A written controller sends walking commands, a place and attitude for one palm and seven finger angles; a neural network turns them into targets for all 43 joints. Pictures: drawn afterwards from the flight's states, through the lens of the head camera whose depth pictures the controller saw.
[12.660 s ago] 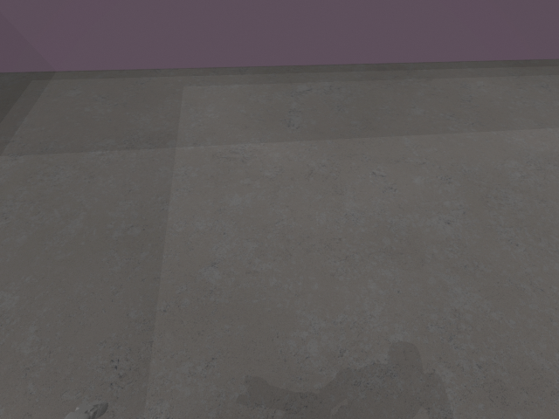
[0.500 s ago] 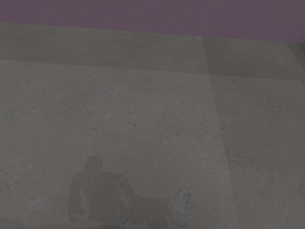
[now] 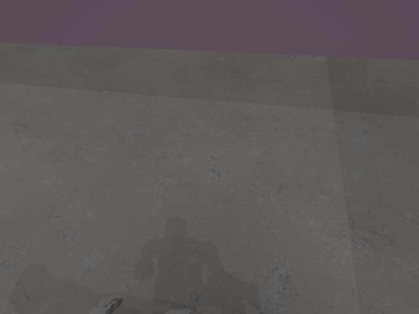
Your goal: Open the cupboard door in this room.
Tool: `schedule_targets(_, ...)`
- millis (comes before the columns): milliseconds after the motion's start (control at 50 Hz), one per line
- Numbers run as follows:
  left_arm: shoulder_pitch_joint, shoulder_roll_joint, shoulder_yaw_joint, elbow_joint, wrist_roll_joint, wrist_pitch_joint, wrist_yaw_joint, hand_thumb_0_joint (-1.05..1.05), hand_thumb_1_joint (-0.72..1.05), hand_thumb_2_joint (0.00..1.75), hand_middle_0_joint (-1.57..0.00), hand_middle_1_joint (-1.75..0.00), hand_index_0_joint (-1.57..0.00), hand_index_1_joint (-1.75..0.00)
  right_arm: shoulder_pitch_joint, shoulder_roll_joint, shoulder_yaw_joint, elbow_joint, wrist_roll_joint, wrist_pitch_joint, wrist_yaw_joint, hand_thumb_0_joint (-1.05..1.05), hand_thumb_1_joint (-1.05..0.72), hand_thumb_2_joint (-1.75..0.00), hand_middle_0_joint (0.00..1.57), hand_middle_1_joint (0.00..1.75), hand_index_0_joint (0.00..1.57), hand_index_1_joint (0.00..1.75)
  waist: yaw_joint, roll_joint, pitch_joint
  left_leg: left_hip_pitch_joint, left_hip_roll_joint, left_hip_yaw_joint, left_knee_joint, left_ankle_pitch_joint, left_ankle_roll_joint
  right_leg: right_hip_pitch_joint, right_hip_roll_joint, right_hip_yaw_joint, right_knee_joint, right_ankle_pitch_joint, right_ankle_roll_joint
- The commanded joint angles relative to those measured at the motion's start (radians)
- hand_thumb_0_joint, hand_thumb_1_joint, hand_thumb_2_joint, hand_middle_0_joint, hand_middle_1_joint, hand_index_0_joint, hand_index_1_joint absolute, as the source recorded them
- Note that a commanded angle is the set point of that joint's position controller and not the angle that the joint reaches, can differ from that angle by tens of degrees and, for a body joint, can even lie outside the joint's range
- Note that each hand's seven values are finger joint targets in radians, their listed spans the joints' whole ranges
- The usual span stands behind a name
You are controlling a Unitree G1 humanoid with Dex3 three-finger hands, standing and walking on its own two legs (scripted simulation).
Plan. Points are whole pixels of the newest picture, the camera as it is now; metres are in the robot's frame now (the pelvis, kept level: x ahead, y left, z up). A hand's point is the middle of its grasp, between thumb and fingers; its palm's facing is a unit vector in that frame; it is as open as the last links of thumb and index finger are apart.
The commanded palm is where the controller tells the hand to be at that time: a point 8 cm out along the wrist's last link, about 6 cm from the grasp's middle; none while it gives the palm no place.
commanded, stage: turn or walk to find it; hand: left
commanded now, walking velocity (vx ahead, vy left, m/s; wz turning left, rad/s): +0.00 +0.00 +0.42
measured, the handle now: out of the picture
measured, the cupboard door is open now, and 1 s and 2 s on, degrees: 0 0 0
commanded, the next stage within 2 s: none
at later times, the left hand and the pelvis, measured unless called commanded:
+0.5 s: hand out of the picture -0.08 +0.24 -0.18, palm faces +0.28 -0.93 -0.25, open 7.4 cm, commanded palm none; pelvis -0.04 +0.03 -0.01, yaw +13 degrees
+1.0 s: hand out of the picture -0.03 +0.22 -0.14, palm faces +0.40 -0.87 -0.27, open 7.4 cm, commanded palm none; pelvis -0.05 +0.00 +0.00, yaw +25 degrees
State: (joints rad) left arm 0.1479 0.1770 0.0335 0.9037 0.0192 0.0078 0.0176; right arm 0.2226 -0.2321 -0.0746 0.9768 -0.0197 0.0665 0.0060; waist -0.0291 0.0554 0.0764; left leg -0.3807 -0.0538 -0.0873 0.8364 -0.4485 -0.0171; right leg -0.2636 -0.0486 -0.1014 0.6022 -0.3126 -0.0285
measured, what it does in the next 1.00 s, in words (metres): steps on the spot, turning left: left foot, then right foot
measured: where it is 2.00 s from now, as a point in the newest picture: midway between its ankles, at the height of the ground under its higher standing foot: outside the picture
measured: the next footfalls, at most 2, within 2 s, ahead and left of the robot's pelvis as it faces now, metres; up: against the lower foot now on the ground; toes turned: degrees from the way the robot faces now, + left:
left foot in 0.46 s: -0.04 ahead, +0.14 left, +0.00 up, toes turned +17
right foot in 0.92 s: +0.03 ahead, -0.08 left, +0.00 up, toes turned +19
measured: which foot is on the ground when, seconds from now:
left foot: up 0.00-0.44, down 0.46-0.92, up 0.94-1.00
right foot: down 0.00-0.46, up 0.48-0.90, down 0.92-1.00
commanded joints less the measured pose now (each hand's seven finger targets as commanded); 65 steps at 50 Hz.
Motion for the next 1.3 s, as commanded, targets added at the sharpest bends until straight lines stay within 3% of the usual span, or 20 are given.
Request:
schedule_targets(0,-0.013,0.179,0.045,-0.067,-0.004,-0.017,0.013,0.00,0.90,0.90,-0.20,-0.30,-0.20,-0.30,0.014,-0.087,-0.035,-0.053,-0.006,-0.005,0.009,0.00,-0.90,-0.90,0.20,0.30,0.20,0.30,0.001,-0.178,0.000,-0.154,0.059,-0.004,0.404,0.070,-0.016,-0.007,-0.270,0.203,-0.353,0.073,-0.069)
schedule_targets(160,0.114,0.184,0.050,-0.011,0.002,-0.025,0.020,0.00,0.90,0.90,-0.20,-0.30,-0.20,-0.30,-0.026,-0.072,-0.017,-0.036,-0.003,-0.004,0.008,0.00,-0.90,-0.90,0.20,0.30,0.20,0.30,0.055,-0.186,-0.051,-0.153,0.098,0.055,0.265,0.060,-0.062,0.159,-0.295,0.110,-0.310,0.285,-0.094)
schedule_targets(300,0.150,0.233,0.064,0.030,0.013,-0.012,0.015,0.00,0.90,0.90,-0.20,-0.30,-0.20,-0.30,-0.084,-0.053,0.004,-0.053,0.011,-0.021,0.005,0.00,-0.90,-0.90,0.20,0.30,0.20,0.30,0.085,-0.239,-0.091,-0.025,0.093,0.134,-0.023,-0.040,-0.037,0.178,-0.334,0.083,-0.258,0.374,-0.129)
schedule_targets(380,0.119,0.239,0.069,0.042,0.005,-0.002,0.011,0.00,0.90,0.90,-0.20,-0.30,-0.20,-0.30,-0.012,-0.058,0.008,-0.043,0.012,-0.039,0.000,0.00,-0.90,-0.90,0.20,0.30,0.20,0.30,0.035,-0.229,-0.131,0.150,0.078,0.180,-0.322,0.130,-0.017,0.125,-0.306,0.000,-0.134,0.373,-0.059)
schedule_targets(400,0.122,0.221,0.066,0.038,-0.003,0.004,0.008,0.00,0.90,0.90,-0.20,-0.30,-0.20,-0.30,0.014,-0.090,0.001,-0.036,0.010,-0.048,0.002,0.00,-0.90,-0.90,0.20,0.30,0.20,0.30,0.013,-0.144,-0.144,0.276,0.107,0.148,-0.445,0.243,-0.002,0.025,-0.278,-0.039,-0.044,0.286,-0.008)
schedule_targets(440,0.079,0.120,0.039,-0.021,-0.003,0.019,0.001,0.00,0.90,0.90,-0.20,-0.30,-0.20,-0.30,0.057,-0.248,-0.032,-0.045,-0.002,-0.049,-0.005,0.00,-0.90,-0.90,0.20,0.30,0.20,0.30,-0.023,0.254,-0.099,0.339,0.461,-0.265,-0.563,0.578,0.163,-0.300,-0.085,-0.063,0.312,-0.304,0.093)
schedule_targets(460,0.007,0.142,0.039,-0.024,0.003,0.037,0.010,0.00,0.90,0.90,-0.20,-0.30,-0.20,-0.30,0.067,-0.229,-0.029,-0.027,-0.005,-0.050,-0.018,0.00,-0.90,-0.90,0.20,0.30,0.20,0.30,-0.045,0.215,-0.070,0.239,0.449,-0.258,-0.579,0.542,0.181,-0.278,-0.086,0.035,0.409,-0.286,0.092)
schedule_targets(480,-0.010,0.143,0.046,-0.017,0.000,0.039,0.006,0.00,0.90,0.90,-0.20,-0.30,-0.20,-0.30,0.023,-0.211,-0.022,-0.034,-0.006,-0.048,-0.026,0.00,-0.90,-0.90,0.20,0.30,0.20,0.30,-0.021,0.194,-0.033,0.213,0.402,-0.227,-0.568,0.527,0.180,-0.299,-0.080,0.066,0.468,-0.229,0.091)
schedule_targets(520,0.057,0.149,0.050,0.021,0.000,0.032,-0.007,0.00,0.90,0.90,-0.20,-0.30,-0.20,-0.30,-0.069,-0.167,-0.006,-0.061,0.000,-0.057,-0.029,0.00,-0.90,-0.90,0.20,0.30,0.20,0.30,0.032,0.108,-0.047,0.248,0.326,-0.114,-0.533,0.586,0.166,-0.303,-0.074,0.071,0.516,-0.112,0.100)
schedule_targets(580,0.066,0.148,0.044,0.031,-0.003,0.028,-0.006,0.00,0.90,0.90,-0.20,-0.30,-0.20,-0.30,-0.050,-0.161,-0.007,-0.059,0.004,-0.065,-0.029,0.00,-0.90,-0.90,0.20,0.30,0.20,0.30,0.029,0.074,-0.072,0.291,0.290,-0.075,-0.510,0.710,0.166,-0.280,-0.064,0.071,0.500,-0.083,0.117)
schedule_targets(720,-0.013,0.129,0.035,-0.019,-0.008,0.025,0.002,0.00,0.90,0.90,-0.20,-0.30,-0.20,-0.30,0.006,-0.164,-0.024,-0.058,-0.003,-0.056,-0.025,0.00,-0.90,-0.90,0.20,0.30,0.20,0.30,-0.006,0.079,-0.081,0.304,0.300,-0.176,-0.484,0.696,0.199,-0.226,-0.034,0.075,0.311,-0.143,0.120)
schedule_targets(800,0.015,0.115,0.034,-0.026,-0.014,0.016,0.004,0.00,0.90,0.90,-0.20,-0.30,-0.20,-0.30,-0.019,-0.168,-0.030,-0.070,-0.008,-0.048,-0.022,0.00,-0.90,-0.90,0.20,0.30,0.20,0.30,0.010,0.116,-0.104,0.238,0.271,-0.222,-0.456,0.687,0.188,-0.095,0.006,0.058,0.125,-0.126,0.101)
schedule_targets(860,0.097,0.132,0.039,-0.007,-0.014,-0.001,0.008,0.00,0.90,0.90,-0.20,-0.30,-0.20,-0.30,-0.033,-0.152,-0.032,-0.078,0.000,-0.046,-0.019,0.00,-0.90,-0.90,0.20,0.30,0.20,0.30,0.053,0.075,-0.136,0.143,0.214,-0.214,-0.373,0.608,0.133,0.099,0.006,0.043,-0.162,0.083,0.092)
schedule_targets(880,0.127,0.174,0.045,-0.001,-0.008,-0.011,0.013,0.00,0.90,0.90,-0.20,-0.30,-0.20,-0.30,-0.023,-0.118,-0.028,-0.080,0.009,-0.049,-0.013,0.00,-0.90,-0.90,0.20,0.30,0.20,0.30,0.062,-0.021,-0.152,0.031,0.160,-0.170,-0.300,0.444,0.082,0.232,-0.077,0.113,-0.256,0.156,0.072)
schedule_targets(900,0.149,0.253,0.061,-0.001,0.007,-0.019,0.021,0.00,0.90,0.90,-0.20,-0.30,-0.20,-0.30,-0.015,-0.055,-0.017,-0.102,0.015,-0.050,-0.006,0.00,-0.90,-0.90,0.20,0.30,0.20,0.30,0.069,-0.273,-0.149,-0.152,0.019,-0.011,-0.119,0.110,0.010,0.324,-0.312,0.343,-0.297,0.240,-0.016)
schedule_targets(920,0.137,0.275,0.066,-0.014,0.002,-0.016,0.020,0.00,0.90,0.90,-0.20,-0.30,-0.20,-0.30,-0.040,-0.078,-0.026,-0.116,0.006,-0.036,-0.010,0.00,-0.90,-0.90,0.20,0.30,0.20,0.30,0.080,-0.324,-0.116,-0.162,0.002,0.017,0.083,-0.138,-0.007,0.193,-0.446,0.406,-0.325,0.304,-0.119)
schedule_targets(940,0.097,0.249,0.070,-0.030,-0.002,-0.014,0.023,0.00,0.90,0.90,-0.20,-0.30,-0.20,-0.30,-0.049,-0.097,-0.034,-0.103,-0.002,-0.018,-0.010,0.00,-0.90,-0.90,0.20,0.30,0.20,0.30,0.071,-0.308,-0.075,-0.153,0.031,-0.027,0.232,-0.120,-0.001,0.086,-0.415,0.390,-0.348,0.207,-0.142)
schedule_targets(1000,-0.013,0.176,0.045,-0.056,-0.002,-0.018,0.016,0.00,0.90,0.90,-0.20,-0.30,-0.20,-0.30,0.016,-0.078,-0.032,-0.047,-0.005,-0.008,0.008,0.00,-0.90,-0.90,0.20,0.30,0.20,0.30,0.005,-0.192,-0.016,-0.162,0.063,0.011,0.393,0.058,-0.021,0.033,-0.271,0.175,-0.323,0.171,-0.082)
schedule_targets(1220,0.131,0.242,0.065,0.013,0.014,-0.012,0.012,0.00,0.90,0.90,-0.20,-0.30,-0.20,-0.30,-0.099,-0.051,0.000,-0.068,0.012,-0.025,0.007,0.00,-0.90,-0.90,0.20,0.30,0.20,0.30,0.081,-0.265,-0.081,-0.035,0.080,0.137,-0.020,-0.040,-0.042,0.180,-0.312,0.075,-0.209,0.496,-0.115)
schedule_targets(1280,0.103,0.253,0.071,0.018,0.009,-0.005,0.012,0.00,0.90,0.90,-0.20,-0.30,-0.20,-0.30,-0.033,-0.056,0.003,-0.054,0.012,-0.039,0.003,0.00,-0.90,-0.90,0.20,0.30,0.20,0.30,0.038,-0.261,-0.120,0.097,0.068,0.176,-0.257,0.095,-0.029,0.154,-0.298,0.025,-0.117,0.477,-0.066)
